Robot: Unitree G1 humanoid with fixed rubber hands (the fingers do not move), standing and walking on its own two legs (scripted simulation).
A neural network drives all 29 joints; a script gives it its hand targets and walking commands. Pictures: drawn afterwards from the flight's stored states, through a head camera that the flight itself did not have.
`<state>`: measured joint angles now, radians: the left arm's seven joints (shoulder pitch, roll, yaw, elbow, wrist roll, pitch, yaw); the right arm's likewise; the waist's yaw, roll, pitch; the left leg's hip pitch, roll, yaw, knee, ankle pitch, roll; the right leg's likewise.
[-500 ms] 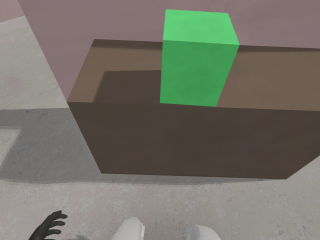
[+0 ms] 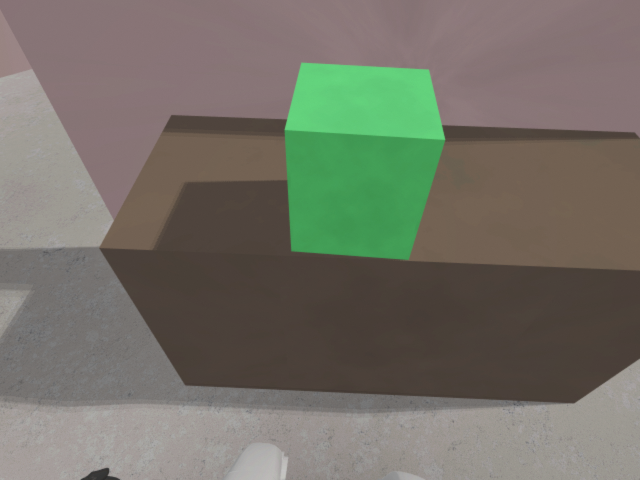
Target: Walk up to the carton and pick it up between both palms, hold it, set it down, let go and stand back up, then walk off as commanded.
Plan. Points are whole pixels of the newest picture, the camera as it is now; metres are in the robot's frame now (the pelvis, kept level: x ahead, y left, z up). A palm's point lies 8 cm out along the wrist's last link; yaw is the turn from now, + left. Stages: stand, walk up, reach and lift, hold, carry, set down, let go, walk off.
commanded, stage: walk up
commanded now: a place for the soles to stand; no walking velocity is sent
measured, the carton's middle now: (356, 164) +0.59 -0.03 +0.06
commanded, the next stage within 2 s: reach and lift in 1.96 s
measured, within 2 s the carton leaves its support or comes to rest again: neither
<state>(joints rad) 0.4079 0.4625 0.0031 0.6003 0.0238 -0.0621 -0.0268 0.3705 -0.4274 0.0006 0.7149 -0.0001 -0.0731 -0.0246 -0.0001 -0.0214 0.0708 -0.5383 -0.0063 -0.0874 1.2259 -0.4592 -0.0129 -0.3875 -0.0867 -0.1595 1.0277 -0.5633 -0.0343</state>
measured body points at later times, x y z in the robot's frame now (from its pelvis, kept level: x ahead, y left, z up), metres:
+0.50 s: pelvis +0.09 -0.02 -0.01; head +0.10 -0.02 +0.44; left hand +0.23 +0.28 -0.09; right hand +0.17 -0.35 -0.09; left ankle +0.11 +0.15 -0.66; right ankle +0.14 -0.13 -0.68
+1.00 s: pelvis +0.13 -0.02 -0.01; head +0.15 -0.01 +0.44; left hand +0.26 +0.29 -0.09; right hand +0.22 -0.34 -0.09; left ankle +0.19 +0.13 -0.67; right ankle +0.14 -0.13 -0.67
